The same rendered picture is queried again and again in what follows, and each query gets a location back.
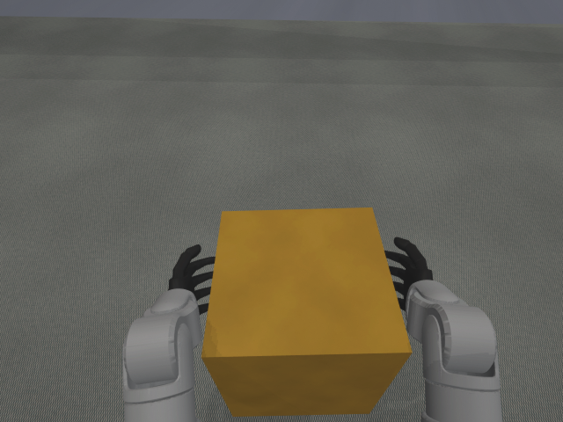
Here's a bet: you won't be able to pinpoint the robot left forearm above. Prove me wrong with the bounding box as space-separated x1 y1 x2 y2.
122 288 202 422

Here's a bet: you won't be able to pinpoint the robot right hand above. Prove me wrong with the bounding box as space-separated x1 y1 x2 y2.
384 237 433 311

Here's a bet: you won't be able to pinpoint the robot left hand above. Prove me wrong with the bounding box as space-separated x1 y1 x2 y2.
168 244 216 314

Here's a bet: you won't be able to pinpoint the robot right forearm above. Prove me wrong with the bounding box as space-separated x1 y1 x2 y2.
406 280 502 422

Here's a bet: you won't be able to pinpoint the carton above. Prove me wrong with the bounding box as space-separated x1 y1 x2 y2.
201 207 412 417

